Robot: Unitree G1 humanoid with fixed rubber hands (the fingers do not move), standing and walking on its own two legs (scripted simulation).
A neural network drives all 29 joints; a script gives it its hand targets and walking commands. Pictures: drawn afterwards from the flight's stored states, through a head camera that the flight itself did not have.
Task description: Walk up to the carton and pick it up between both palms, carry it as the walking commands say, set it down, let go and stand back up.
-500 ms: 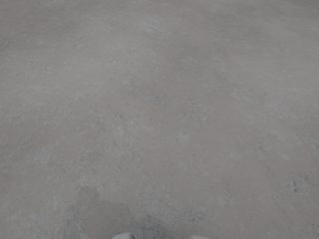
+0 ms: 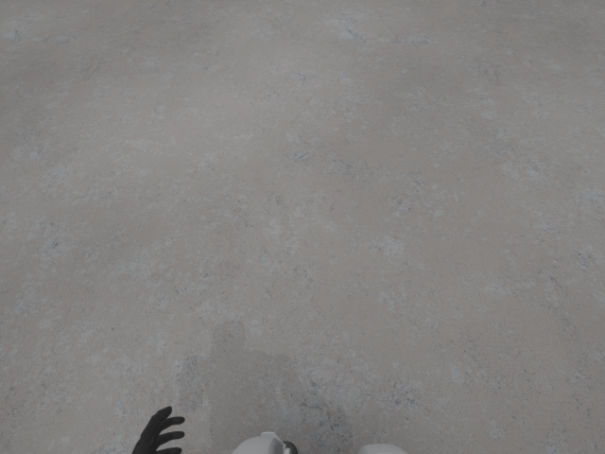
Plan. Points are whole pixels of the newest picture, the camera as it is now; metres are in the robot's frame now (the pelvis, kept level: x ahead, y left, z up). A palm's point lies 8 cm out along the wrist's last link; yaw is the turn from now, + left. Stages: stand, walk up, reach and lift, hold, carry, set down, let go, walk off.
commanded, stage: walk up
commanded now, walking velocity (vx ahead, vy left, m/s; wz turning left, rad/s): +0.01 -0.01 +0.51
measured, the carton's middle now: out of the picture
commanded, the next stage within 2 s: none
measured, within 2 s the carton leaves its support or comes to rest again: neither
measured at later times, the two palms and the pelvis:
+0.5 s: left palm out of the picture -0.12 +0.25 -0.14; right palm (434, 397) +0.18 -0.18 -0.11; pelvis -0.03 +0.01 +0.00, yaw +19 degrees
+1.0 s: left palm out of the picture -0.06 +0.21 -0.09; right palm (475, 425) +0.15 -0.24 -0.15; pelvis -0.02 -0.05 +0.01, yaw +34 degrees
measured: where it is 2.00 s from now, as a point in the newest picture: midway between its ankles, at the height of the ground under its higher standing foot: outside the picture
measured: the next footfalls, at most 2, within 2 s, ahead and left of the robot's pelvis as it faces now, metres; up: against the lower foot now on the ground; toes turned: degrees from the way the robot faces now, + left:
left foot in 0.44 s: -0.06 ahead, +0.13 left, +0.00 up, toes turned +20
right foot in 0.84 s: +0.08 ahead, -0.10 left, +0.00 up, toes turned +26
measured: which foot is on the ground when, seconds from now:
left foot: up 0.00-0.42, down 0.44-0.84, up 0.86-1.00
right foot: down 0.00-0.44, up 0.46-0.82, down 0.84-1.00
